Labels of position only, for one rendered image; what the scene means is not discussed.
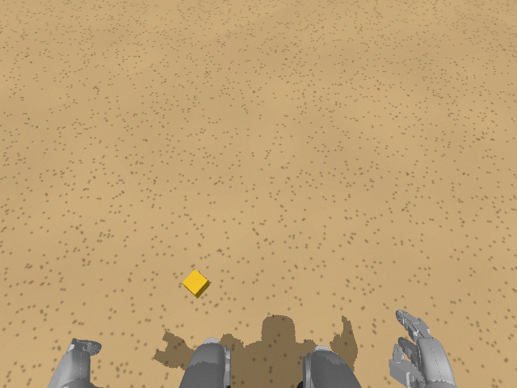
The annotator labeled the cube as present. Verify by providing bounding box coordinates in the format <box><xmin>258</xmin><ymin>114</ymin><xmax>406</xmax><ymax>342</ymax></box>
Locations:
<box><xmin>183</xmin><ymin>270</ymin><xmax>210</xmax><ymax>298</ymax></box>

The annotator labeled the left robot hand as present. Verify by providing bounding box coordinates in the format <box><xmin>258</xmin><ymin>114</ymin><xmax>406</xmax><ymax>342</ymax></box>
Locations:
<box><xmin>47</xmin><ymin>338</ymin><xmax>103</xmax><ymax>388</ymax></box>

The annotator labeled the right robot hand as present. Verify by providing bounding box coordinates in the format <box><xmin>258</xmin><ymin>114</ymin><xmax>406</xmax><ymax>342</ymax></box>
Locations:
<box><xmin>389</xmin><ymin>310</ymin><xmax>456</xmax><ymax>388</ymax></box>

